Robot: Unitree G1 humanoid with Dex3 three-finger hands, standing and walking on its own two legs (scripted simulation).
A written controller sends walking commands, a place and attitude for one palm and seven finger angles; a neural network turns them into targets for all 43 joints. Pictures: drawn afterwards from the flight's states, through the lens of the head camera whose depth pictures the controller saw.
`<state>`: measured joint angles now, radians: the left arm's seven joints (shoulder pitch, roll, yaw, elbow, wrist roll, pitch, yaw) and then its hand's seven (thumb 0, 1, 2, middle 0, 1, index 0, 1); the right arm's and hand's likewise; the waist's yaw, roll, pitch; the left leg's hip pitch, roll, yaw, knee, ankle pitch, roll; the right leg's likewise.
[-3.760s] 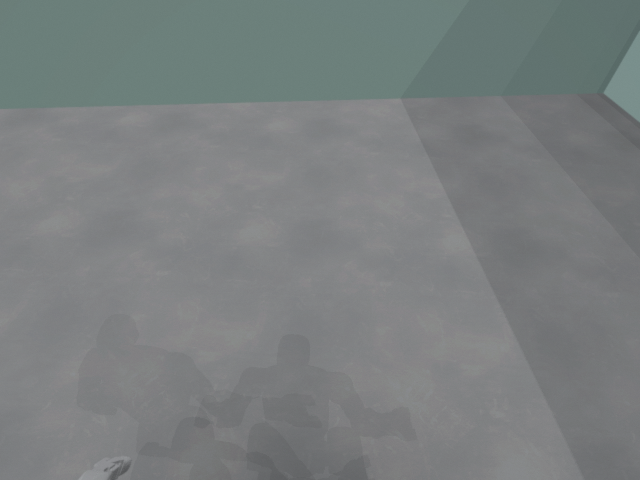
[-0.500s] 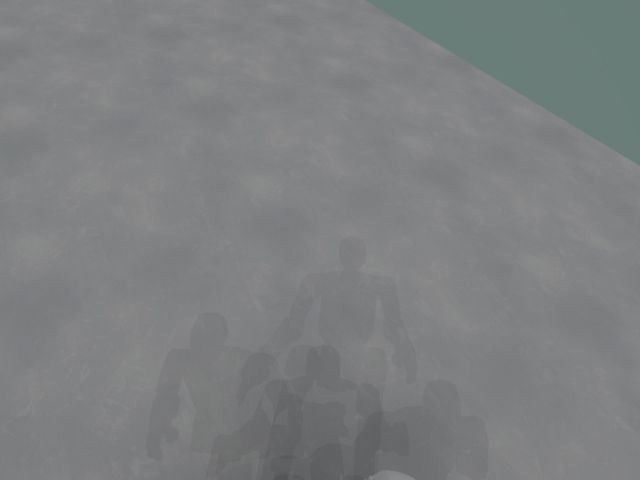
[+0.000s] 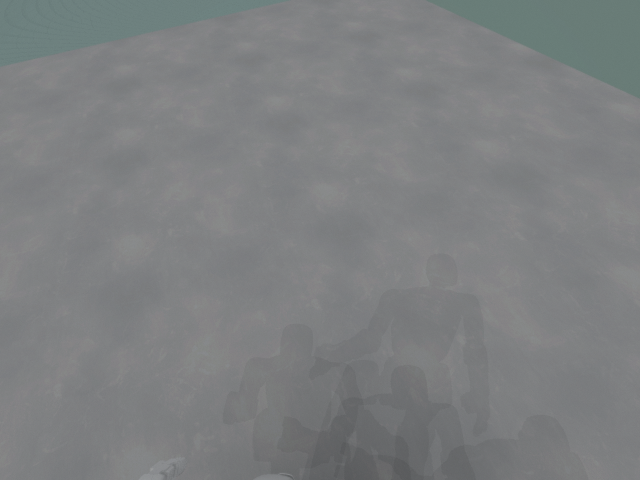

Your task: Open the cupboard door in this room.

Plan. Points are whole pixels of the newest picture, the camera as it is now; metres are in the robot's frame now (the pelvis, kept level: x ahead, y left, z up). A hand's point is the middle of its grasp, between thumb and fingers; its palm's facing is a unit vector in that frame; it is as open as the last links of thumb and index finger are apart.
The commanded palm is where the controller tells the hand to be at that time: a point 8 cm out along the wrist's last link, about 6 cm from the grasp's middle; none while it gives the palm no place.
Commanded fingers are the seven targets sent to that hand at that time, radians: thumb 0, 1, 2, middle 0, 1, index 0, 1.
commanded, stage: turn or walk to find it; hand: left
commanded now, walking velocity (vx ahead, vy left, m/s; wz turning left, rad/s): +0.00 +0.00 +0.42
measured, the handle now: out of the picture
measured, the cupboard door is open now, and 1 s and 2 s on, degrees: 0 0 0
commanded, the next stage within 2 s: none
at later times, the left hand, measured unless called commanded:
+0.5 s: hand out of the picture -0.07 +0.26 -0.19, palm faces +0.28 -0.93 -0.23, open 7.4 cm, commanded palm none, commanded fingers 0.00 0.90 0.90 -0.20 -0.30 -0.20 -0.30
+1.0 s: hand out of the picture -0.03 +0.22 -0.14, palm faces +0.42 -0.86 -0.27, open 7.3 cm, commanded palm none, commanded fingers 0.00 0.90 0.90 -0.20 -0.30 -0.20 -0.30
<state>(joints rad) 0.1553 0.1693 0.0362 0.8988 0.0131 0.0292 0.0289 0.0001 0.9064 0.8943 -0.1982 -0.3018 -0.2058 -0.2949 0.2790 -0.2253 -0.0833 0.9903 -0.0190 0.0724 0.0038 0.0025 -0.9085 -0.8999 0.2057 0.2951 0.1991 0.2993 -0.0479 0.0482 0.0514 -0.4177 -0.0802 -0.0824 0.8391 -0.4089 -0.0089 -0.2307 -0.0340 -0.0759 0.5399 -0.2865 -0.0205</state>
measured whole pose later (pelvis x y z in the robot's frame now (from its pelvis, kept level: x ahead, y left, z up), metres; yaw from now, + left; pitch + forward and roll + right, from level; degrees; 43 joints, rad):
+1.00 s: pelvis -0.06 +0.00 +0.00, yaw +26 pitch -2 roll +1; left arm 0.15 0.16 0.03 0.90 0.01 0.02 0.03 0.00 0.91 0.89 -0.20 -0.30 -0.21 -0.29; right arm 0.27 -0.23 -0.09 0.99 -0.02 0.08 0.01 0.00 -0.91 -0.90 0.21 0.29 0.20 0.30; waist -0.05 0.05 0.06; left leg -0.44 -0.06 -0.07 0.98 -0.43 -0.02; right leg -0.23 -0.05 -0.10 0.54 -0.28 -0.02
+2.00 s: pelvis -0.11 -0.04 +0.00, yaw +51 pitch -2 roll +2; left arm 0.18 0.16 0.03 0.91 0.01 0.03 0.03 0.00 0.90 0.89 -0.20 -0.30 -0.21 -0.30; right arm 0.26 -0.25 -0.09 1.00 -0.02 0.09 0.02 0.00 -0.91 -0.90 0.20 0.29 0.20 0.30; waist -0.04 0.05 0.05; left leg -0.49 -0.03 -0.05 1.15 -0.36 -0.04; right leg -0.22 -0.06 -0.13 0.51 -0.26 -0.03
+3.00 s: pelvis -0.14 -0.09 +0.00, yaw +77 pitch -1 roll +2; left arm 0.17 0.15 0.03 0.92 0.01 0.02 0.03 0.00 0.90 0.89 -0.20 -0.30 -0.21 -0.30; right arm 0.26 -0.25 -0.09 1.00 -0.02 0.08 0.01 0.00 -0.91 -0.90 0.20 0.29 0.20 0.30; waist -0.04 0.06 0.06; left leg -0.49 -0.04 -0.06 1.11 -0.38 -0.04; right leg -0.21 -0.06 -0.12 0.52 -0.29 -0.03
